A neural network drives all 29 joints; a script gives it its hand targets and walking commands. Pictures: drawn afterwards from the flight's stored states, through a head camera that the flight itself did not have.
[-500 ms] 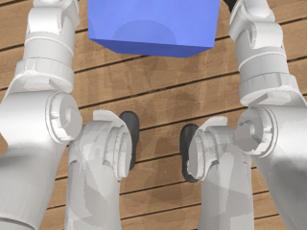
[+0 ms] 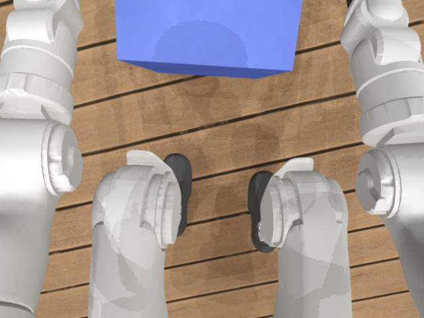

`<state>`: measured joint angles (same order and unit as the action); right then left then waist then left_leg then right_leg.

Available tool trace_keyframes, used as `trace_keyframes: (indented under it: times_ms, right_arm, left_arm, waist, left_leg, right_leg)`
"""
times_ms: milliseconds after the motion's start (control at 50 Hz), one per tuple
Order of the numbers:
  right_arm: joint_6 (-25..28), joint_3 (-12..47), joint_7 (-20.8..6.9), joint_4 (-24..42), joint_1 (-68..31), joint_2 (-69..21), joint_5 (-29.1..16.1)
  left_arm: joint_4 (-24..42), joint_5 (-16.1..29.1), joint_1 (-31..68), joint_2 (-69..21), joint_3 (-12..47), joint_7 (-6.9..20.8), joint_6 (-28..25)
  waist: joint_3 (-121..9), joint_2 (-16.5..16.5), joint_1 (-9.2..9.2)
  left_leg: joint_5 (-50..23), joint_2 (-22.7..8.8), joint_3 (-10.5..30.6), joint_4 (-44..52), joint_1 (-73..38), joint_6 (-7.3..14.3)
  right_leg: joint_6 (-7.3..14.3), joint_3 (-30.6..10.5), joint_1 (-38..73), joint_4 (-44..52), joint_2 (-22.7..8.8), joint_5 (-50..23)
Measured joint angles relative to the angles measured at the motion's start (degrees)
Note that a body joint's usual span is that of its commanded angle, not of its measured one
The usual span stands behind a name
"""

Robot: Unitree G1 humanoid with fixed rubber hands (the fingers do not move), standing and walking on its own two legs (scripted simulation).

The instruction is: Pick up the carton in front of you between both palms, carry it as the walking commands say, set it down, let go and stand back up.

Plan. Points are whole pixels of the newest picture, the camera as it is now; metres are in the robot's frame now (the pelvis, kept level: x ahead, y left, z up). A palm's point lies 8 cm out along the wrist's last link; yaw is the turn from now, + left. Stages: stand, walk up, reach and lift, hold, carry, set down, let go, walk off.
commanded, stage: set down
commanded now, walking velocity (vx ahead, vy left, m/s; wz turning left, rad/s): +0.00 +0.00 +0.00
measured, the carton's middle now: (210, 4) +0.54 +0.06 -0.23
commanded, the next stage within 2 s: let go in 0.98 s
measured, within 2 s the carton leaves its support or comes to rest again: neither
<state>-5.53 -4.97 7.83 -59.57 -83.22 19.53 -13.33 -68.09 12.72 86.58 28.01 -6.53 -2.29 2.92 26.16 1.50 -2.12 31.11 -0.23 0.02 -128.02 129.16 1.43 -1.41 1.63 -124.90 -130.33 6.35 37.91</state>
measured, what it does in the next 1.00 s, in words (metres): rises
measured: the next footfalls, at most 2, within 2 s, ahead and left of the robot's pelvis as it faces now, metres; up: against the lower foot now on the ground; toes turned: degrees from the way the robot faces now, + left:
none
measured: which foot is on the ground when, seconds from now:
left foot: down 0.00-1.00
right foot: down 0.00-1.00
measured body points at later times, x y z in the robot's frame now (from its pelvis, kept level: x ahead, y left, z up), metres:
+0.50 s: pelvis +0.01 +0.00 +0.12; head +0.34 +0.04 +0.41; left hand +0.56 +0.26 +0.00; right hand +0.58 -0.13 +0.00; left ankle +0.12 +0.11 -0.32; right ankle +0.10 -0.11 -0.32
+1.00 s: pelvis +0.03 +0.01 +0.26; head +0.34 +0.04 +0.58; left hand +0.56 +0.26 +0.15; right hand +0.57 -0.14 +0.16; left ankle +0.12 +0.11 -0.32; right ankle +0.10 -0.11 -0.32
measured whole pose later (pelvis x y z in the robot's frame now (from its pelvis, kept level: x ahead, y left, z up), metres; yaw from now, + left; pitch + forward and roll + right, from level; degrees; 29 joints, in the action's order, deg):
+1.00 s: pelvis +0.03 +0.01 +0.26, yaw +2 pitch +46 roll -3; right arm -9.8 -17.0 4.2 -47.5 -63.7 12.2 -1.0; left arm -53.4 -1.0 67.2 19.3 -17.7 2.0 9.0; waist -3.5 0.4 -0.4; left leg 18.8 2.1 1.7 -70.7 98.3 1.2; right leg -1.2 -1.2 -94.6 -71.9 3.7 23.8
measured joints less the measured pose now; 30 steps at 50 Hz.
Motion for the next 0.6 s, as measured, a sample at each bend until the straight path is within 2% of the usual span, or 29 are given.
trace_keyframes:
  times_ms: [80, 180, 380, 600]
  right_arm:
    - [-1.15, -0.93, 1.07, 4.01, 2.15, -1.57, 1.02]
    - [-3.82, -3.56, 2.16, 7.57, 5.15, -4.02, 3.75]
    - [-4.17, -8.76, 0.38, 4.99, 7.60, -5.43, 8.53]
    - [-6.32, -8.79, -0.34, 11.80, 12.01, -5.23, 8.67]
  left_arm:
    - [4.07, -0.09, -2.10, -0.87, -0.05, -0.23, 1.32]
    - [8.68, -2.62, -5.76, -2.70, -1.99, -0.42, 4.29]
    - [7.43, -8.05, -8.59, -4.98, -6.60, 1.01, 5.22]
    - [14.49, -8.59, -12.85, -5.37, -7.28, 1.79, 7.80]
  waist:
    - [-3.24, 0.17, 0.06]
    - [-9.14, 0.15, 0.37]
    - [-20.67, -0.49, 0.79]
    - [-24.33, -0.93, 1.03]
  left_leg:
    - [-0.09, 0.39, 0.18, 1.65, -0.38, -0.30]
    - [-0.50, 0.98, 0.57, 6.80, -2.42, -0.60]
    - [-3.07, 1.63, 1.01, 19.13, -5.19, -0.53]
    - [-5.23, 1.95, 1.09, 30.23, -11.10, -0.25]
  right_leg:
    - [0.33, 0.04, 0.41, 1.56, -0.34, 0.02]
    - [0.67, -0.06, 2.49, 6.82, -0.78, -0.48]
    - [0.43, -0.73, 5.21, 19.59, -1.32, -3.53]
    - [0.15, -1.55, 11.00, 31.03, -1.71, -6.14]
